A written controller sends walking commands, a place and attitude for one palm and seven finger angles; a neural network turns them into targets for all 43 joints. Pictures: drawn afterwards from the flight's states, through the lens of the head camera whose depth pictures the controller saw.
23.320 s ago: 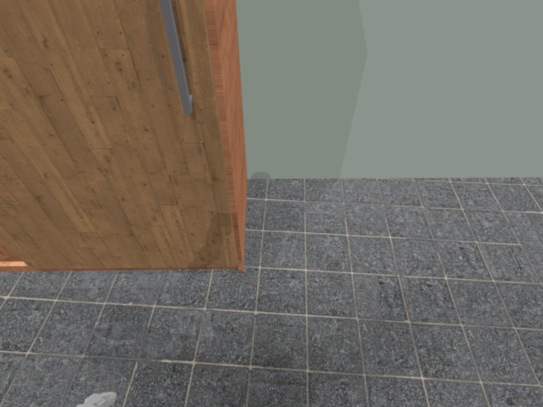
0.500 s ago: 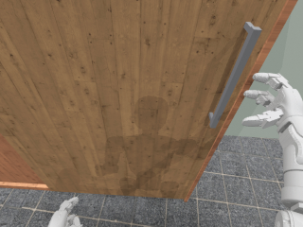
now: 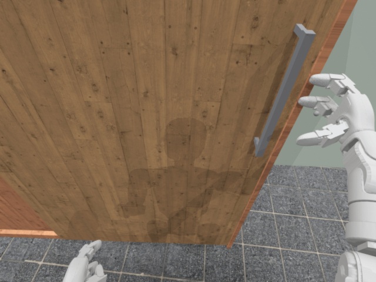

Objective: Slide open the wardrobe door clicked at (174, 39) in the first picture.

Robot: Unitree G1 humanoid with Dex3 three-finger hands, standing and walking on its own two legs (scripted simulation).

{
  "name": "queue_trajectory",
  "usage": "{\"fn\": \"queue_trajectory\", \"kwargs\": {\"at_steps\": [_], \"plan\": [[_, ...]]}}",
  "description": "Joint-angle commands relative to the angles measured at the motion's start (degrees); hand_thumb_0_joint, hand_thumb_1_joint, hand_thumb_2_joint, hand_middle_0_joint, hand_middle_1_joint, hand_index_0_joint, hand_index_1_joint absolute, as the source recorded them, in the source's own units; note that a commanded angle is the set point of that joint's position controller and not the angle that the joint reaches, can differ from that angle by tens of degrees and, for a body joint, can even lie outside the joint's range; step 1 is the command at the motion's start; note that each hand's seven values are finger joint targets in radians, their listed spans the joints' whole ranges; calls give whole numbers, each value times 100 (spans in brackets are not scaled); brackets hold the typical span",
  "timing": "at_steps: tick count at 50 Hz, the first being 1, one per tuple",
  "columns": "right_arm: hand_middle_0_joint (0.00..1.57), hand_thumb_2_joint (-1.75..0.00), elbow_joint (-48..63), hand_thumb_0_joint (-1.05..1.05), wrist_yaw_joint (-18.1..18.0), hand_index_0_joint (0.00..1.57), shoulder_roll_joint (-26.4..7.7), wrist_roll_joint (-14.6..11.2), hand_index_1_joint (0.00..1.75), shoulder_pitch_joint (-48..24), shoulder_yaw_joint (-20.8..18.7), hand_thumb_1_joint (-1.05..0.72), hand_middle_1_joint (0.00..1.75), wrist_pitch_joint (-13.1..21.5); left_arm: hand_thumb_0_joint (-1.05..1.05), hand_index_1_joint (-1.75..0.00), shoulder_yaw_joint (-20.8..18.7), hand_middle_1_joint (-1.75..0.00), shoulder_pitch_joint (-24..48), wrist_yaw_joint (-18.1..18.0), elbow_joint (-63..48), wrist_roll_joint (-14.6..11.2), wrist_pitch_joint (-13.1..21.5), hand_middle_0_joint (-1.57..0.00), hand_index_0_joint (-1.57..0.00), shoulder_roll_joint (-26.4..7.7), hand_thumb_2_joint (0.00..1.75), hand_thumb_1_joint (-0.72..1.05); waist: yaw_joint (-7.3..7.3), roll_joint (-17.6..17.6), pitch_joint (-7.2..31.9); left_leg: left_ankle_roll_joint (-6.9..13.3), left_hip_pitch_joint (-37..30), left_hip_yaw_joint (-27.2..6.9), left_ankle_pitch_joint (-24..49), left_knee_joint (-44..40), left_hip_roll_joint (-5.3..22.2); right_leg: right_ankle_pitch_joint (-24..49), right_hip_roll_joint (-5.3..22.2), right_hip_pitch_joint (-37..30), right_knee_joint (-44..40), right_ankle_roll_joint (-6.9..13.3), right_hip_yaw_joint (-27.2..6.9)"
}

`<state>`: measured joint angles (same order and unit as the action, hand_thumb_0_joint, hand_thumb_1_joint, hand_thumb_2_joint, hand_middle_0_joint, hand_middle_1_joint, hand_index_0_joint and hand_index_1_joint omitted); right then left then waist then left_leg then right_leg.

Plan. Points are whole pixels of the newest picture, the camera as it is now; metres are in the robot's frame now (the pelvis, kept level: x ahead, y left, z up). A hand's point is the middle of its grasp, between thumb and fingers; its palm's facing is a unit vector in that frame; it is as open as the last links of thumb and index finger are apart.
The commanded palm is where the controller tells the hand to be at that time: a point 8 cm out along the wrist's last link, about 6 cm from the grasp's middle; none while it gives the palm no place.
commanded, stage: move the hooked fingers beside the handle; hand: right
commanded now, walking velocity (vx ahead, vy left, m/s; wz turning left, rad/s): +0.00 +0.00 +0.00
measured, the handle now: (275, 102) +0.44 -0.14 +0.20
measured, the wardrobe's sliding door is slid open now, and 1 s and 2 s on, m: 0.00 0.00 0.00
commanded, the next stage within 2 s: none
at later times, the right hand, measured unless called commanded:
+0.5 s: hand (313, 124) +0.39 -0.21 +0.19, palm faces +0.00 +1.00 -0.01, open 14.0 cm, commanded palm +0.35 -0.25 +0.20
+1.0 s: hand (308, 125) +0.38 -0.19 +0.19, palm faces +0.01 +1.00 -0.01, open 14.0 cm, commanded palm +0.36 -0.25 +0.21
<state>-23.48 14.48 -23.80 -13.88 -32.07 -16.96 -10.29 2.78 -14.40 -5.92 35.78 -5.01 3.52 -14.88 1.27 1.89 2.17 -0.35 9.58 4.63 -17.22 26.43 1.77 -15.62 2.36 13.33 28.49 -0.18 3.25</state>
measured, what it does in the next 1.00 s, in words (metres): stands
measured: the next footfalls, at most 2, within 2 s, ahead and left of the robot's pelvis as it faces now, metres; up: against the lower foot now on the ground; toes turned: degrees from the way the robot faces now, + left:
none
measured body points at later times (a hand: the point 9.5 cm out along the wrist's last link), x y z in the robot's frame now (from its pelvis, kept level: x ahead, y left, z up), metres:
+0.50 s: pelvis +0.00 +0.00 +0.00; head -0.01 +0.02 +0.45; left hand +0.14 +0.25 -0.09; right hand +0.38 -0.26 +0.19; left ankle -0.04 +0.12 -0.74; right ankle -0.01 -0.12 -0.74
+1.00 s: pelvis -0.01 +0.00 +0.00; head -0.01 +0.02 +0.45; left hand +0.13 +0.25 -0.09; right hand +0.37 -0.25 +0.19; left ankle -0.04 +0.12 -0.74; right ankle -0.01 -0.12 -0.74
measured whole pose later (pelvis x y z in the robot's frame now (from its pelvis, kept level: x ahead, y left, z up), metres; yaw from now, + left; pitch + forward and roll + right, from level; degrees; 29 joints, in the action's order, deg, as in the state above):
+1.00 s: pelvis -0.01 +0.00 +0.00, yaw +0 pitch +1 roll +0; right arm -21.3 13.0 -21.7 -13.7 -28.2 -17.2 -9.1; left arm 2.7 -14.2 -5.8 35.4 -4.4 3.8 -14.8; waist 1.7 1.7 1.4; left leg -0.1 10.8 4.5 -17.1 27.4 1.7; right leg -14.8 2.4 13.9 28.3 -0.3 3.2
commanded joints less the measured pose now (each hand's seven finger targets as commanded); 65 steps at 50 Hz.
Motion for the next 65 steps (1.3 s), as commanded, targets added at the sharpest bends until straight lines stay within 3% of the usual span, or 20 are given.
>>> {"fn": "queue_trajectory", "kwargs": {"at_steps": [1,4,7,12,15,20,22,26,30,32,36,38,41,44,47,50,53,55,58,65], "plan": [[30,-30,296,0,214,30,-704,-129,120,-1789,146,50,120,-172,0,-30,-322,-30,474,-11,-820,-79,166,-20,-20,-843,90,90,74,-109,961,150,409,-44,1990,-237,-138,1592,-132,-787,-196,235,-334],[30,-30,99,0,144,30,-925,-134,120,-1656,-43,50,120,-299,0,-30,-375,-30,430,3,-828,-69,95,-20,-20,-925,90,90,34,-511,797,131,500,-50,1679,-290,-128,1300,-129,-560,-202,260,-342],[30,-30,1010,0,32,30,-1112,-104,120,-2291,-142,50,120,-13,0,-30,-383,-30,483,-12,-947,-39,118,-20,-20,-866,90,90,65,-428,1390,135,327,-101,1899,-203,-122,1566,-145,-855,-135,292,-348],[30,-30,2539,0,-190,30,-1567,-51,120,-3134,-510,50,120,767,0,-30,-308,-30,511,-15,-926,64,298,-20,-20,-737,90,90,43,512,2411,205,-51,-141,2382,-58,-153,2433,-154,-1728,-48,263,-431],[30,-30,1945,0,-205,30,-1537,-54,120,-2576,-601,50,120,643,0,-30,-291,-30,504,-8,-796,59,318,-20,-20,-741,90,90,-3,452,1977,193,-89,-125,2428,-140,-156,2364,-132,-1457,-105,248,-386],[30,-30,87,0,38,30,-1149,-60,120,-1067,-350,50,120,-370,0,-30,-323,-30,475,26,-833,-62,89,-20,-20,-888,90,90,-89,-335,667,131,219,-73,2001,-293,-111,1473,-133,-444,-303,236,-251],[30,-30,231,0,125,30,-1178,-95,120,-1006,-329,50,120,-523,0,-30,-343,-30,523,30,-968,-76,39,-20,-20,-917,90,90,-84,-525,712,109,255,-72,2025,-273,-104,1456,-132,-389,-262,246,-259],[30,-30,1905,0,128,30,-1435,-193,120,-1943,-512,50,120,116,0,-30,-357,-30,657,8,-1176,-23,118,-20,-20,-806,90,90,-18,-311,1700,125,-40,-143,2325,-183,-123,1849,-160,-982,-132,305,-270],[30,-30,3253,0,15,30,-1680,-213,120,-2930,-623,50,120,914,0,-30,-282,-30,634,-52,-996,53,347,-20,-20,-703,90,90,104,606,2360,176,-70,-167,2505,-122,-174,2424,-155,-1781,-36,302,-345],[30,-30,2856,0,8,30,-1361,-194,120,-2718,-405,50,120,862,0,-30,-269,-30,604,-57,-846,46,435,-20,-20,-686,90,90,123,819,2052,190,139,-121,2349,-179,-179,2395,-136,-1852,-60,247,-382],[30,-30,829,0,89,30,-719,-131,120,-1743,138,50,120,-106,0,-30,-266,-30,598,-64,-656,-75,301,-20,-20,-803,90,90,127,122,630,146,541,-63,1598,-379,-141,1217,-160,-804,-291,233,-342],[30,-30,-155,0,117,30,-782,-135,120,-1456,119,50,120,-586,0,-30,-282,-30,524,-60,-612,-108,178,-20,-20,-910,90,90,114,-398,141,90,829,-66,1095,-472,-117,688,-158,-331,-354,228,-373],[30,-30,183,0,63,30,-1054,-111,120,-1704,-119,50,120,-605,0,-30,-334,-30,608,-12,-850,-77,108,-20,-20,-913,90,90,-18,-537,777,100,546,-94,1298,-361,-72,940,-180,-425,-261,252,-346],[30,-30,1552,0,-93,30,-1724,-134,120,-2443,-636,50,120,204,0,-30,-331,-30,659,-9,-1006,15,169,-20,-20,-835,90,90,-52,-449,1811,132,-60,-162,1923,-182,-79,1564,-167,-845,-150,285,-352],[30,-30,2558,0,-175,30,-1965,-88,120,-3376,-795,50,120,1009,0,-30,-268,-30,614,-21,-981,84,326,-20,-20,-706,90,90,26,209,2567,157,-268,-215,2258,-64,-137,2063,-175,-1502,-80,305,-369],[30,-30,1910,0,-122,30,-1882,-28,120,-3043,-760,50,120,1002,0,-30,-258,-30,508,-30,-772,75,373,-20,-20,-742,90,90,65,483,2111,168,-157,-207,2323,-162,-149,2089,-149,-1439,-111,299,-329],[30,-30,279,0,85,30,-1317,14,120,-2098,-295,50,120,247,0,-30,-279,-30,442,-35,-662,-42,270,-20,-20,-823,90,90,82,331,859,156,347,-145,1750,-331,-138,1318,-154,-732,-266,244,-293],[30,-30,-379,0,242,30,-1085,-5,120,-1467,-103,50,120,-235,0,-30,-319,-30,368,-2,-723,-92,168,-20,-20,-916,90,90,20,-27,540,138,433,-100,1676,-357,-115,1162,-152,-402,-295,243,-282],[30,-30,-171,0,376,30,-808,-136,120,-1607,157,50,120,-454,0,-30,-363,-30,405,21,-874,-99,114,-20,-20,-947,90,90,82,-406,680,114,574,-62,1615,-314,-119,1118,-151,-392,-216,254,-327],[30,-30,2635,0,-57,30,-1512,-212,120,-2677,-561,50,120,751,0,-30,-357,-30,512,20,-968,45,338,-20,-20,-775,90,90,-6,36,2332,159,-124,-131,2380,-82,-168,2225,-159,-1472,-74,308,-392]]}}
